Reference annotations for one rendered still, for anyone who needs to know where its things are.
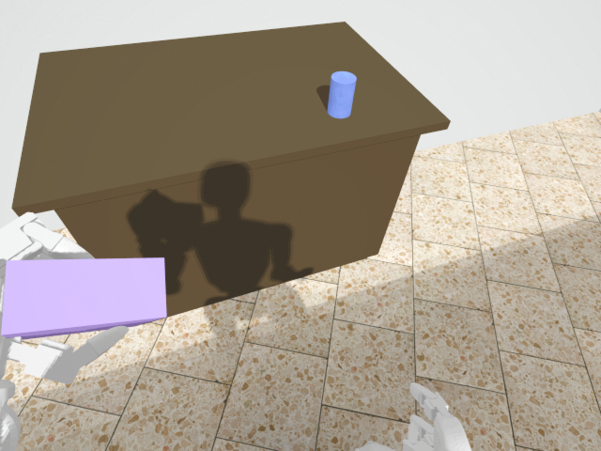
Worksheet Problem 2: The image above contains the left robot hand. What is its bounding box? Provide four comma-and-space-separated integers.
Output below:
0, 212, 129, 384

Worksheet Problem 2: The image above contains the sponge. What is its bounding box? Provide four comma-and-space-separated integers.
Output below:
1, 257, 167, 340

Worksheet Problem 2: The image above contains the table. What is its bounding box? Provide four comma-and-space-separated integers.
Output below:
12, 22, 451, 324

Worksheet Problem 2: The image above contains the left robot forearm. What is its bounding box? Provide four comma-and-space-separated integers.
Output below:
0, 380, 21, 451

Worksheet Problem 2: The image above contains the right robot hand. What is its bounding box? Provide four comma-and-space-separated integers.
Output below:
403, 382, 471, 451

